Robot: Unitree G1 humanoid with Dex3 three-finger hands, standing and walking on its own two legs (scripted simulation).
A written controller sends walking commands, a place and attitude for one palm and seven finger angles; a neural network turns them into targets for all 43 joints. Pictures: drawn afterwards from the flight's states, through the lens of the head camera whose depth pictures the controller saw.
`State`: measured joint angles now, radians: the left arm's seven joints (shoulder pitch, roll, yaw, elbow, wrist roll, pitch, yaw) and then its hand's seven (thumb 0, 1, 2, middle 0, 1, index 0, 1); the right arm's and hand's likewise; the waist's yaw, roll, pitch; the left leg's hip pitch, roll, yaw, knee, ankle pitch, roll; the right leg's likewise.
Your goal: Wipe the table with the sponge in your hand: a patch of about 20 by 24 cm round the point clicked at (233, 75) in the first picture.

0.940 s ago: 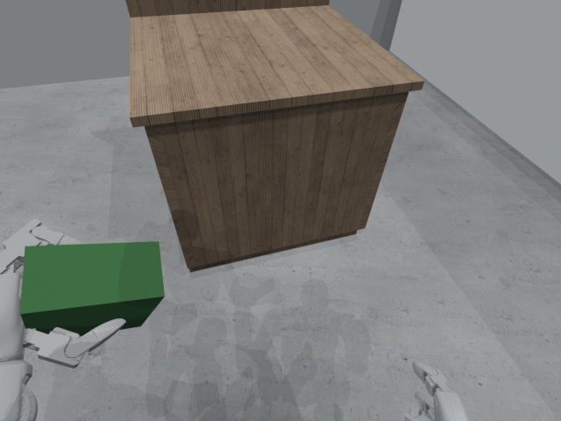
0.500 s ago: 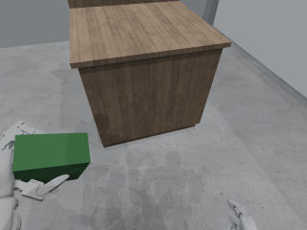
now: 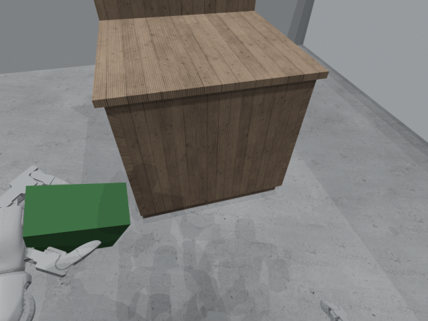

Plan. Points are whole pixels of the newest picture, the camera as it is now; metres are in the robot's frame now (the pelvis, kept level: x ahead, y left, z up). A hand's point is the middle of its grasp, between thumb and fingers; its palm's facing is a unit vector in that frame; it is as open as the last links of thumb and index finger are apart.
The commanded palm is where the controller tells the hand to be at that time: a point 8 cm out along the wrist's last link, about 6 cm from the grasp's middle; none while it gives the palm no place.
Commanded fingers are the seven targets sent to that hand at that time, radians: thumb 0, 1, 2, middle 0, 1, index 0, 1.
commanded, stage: walk to a spot facing it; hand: left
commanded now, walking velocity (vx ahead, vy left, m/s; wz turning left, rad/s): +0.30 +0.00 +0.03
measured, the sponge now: (91, 220) +0.23 +0.20 +0.14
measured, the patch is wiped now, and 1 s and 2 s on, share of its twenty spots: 0.00 0.00 0.00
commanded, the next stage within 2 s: take the last steps up to it in 0.14 s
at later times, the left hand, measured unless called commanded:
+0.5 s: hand (130, 142) +0.37 +0.18 +0.17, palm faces +0.32 -0.79 -0.52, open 10.3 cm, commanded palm +0.32 +0.22 +0.19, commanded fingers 0.00 0.10 1.30 -1.20 -1.60 -1.20 -1.60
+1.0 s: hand (165, 101) +0.48 +0.13 +0.19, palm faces +0.33 -0.83 -0.45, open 10.3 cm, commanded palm +0.43 +0.17 +0.19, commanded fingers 0.00 0.10 1.30 -1.20 -1.60 -1.20 -1.60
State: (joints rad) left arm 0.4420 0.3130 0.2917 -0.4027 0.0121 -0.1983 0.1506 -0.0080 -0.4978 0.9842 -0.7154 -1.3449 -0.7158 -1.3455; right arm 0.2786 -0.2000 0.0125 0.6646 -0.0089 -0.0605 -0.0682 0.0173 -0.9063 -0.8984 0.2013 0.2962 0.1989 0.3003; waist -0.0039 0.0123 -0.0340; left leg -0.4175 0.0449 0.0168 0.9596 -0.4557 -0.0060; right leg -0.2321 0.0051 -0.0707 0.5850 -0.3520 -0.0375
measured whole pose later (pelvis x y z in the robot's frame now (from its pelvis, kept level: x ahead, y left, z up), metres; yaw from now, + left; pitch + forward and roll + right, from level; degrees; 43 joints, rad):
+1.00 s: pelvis +0.25 -0.09 +0.01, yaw -6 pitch +0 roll +2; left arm 0.51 0.38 0.37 -0.48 -0.01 -0.24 0.16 -0.01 -0.50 0.99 -0.72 -1.35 -0.72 -1.35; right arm 0.25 -0.23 -0.04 0.59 0.00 -0.03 -0.05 0.02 -0.91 -0.90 0.20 0.30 0.19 0.30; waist 0.00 -0.02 0.00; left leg -0.45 0.07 0.13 0.70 -0.25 0.00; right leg -0.13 0.02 -0.15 0.44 -0.33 -0.10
